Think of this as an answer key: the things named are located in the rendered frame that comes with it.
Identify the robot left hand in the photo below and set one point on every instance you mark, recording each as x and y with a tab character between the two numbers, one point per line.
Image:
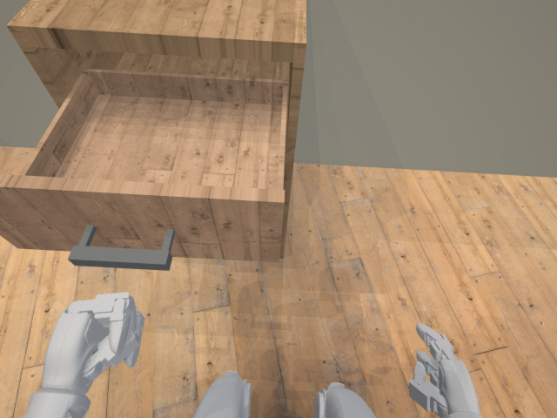
108	323

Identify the robot shin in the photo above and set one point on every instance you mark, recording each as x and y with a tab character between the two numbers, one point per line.
231	373
336	385

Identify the drawer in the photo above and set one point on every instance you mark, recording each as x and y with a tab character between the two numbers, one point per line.
136	153

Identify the cabinet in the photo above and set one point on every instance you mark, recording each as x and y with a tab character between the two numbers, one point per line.
224	38

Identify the robot left forearm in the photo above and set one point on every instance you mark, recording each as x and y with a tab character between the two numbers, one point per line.
57	403

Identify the right robot shin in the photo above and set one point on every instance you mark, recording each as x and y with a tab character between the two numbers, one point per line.
336	385

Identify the robot right hand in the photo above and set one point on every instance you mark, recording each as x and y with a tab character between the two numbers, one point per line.
450	388

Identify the left robot shin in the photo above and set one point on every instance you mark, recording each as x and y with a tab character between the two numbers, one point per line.
231	373

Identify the handle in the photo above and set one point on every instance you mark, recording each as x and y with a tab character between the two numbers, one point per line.
86	255

